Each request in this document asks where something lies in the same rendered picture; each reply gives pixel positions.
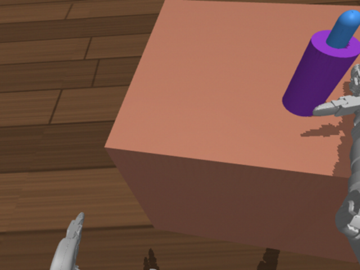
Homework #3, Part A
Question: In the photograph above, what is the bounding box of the left robot hand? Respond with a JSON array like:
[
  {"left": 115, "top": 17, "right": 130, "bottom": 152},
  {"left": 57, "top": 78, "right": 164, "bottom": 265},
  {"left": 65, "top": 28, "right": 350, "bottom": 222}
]
[{"left": 50, "top": 212, "right": 84, "bottom": 270}]

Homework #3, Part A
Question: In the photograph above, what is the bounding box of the right robot arm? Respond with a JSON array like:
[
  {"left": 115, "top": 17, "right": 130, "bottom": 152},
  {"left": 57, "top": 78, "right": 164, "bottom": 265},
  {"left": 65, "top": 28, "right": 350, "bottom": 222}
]
[{"left": 335, "top": 112, "right": 360, "bottom": 265}]

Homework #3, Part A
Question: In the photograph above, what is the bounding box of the bottle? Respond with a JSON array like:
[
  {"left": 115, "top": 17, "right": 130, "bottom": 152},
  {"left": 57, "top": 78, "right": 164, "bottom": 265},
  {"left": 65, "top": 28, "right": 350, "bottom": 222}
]
[{"left": 282, "top": 10, "right": 360, "bottom": 116}]

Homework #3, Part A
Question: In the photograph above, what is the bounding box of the right robot hand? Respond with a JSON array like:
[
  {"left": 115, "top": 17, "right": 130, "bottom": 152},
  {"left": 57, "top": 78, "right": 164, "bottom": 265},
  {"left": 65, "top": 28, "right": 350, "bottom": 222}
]
[{"left": 312, "top": 64, "right": 360, "bottom": 117}]

